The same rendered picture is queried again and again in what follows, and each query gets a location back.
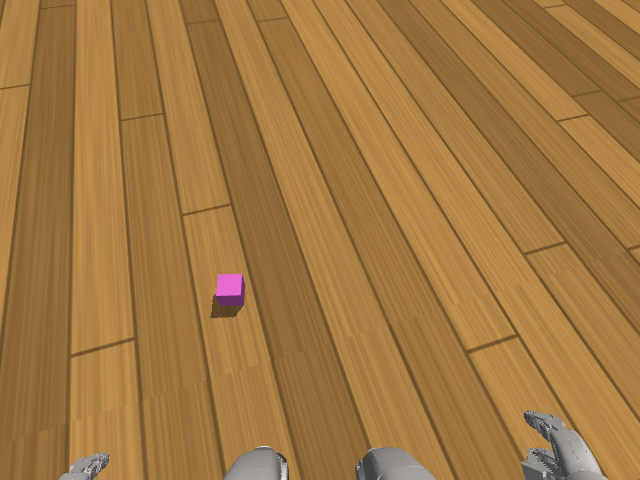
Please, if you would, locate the right robot hand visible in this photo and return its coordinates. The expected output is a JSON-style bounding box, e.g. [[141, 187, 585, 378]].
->
[[521, 410, 602, 480]]

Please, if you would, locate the cube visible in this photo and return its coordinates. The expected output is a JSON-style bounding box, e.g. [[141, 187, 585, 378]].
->
[[216, 274, 245, 306]]

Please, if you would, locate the left robot hand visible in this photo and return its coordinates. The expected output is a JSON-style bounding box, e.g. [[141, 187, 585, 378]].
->
[[58, 452, 110, 480]]

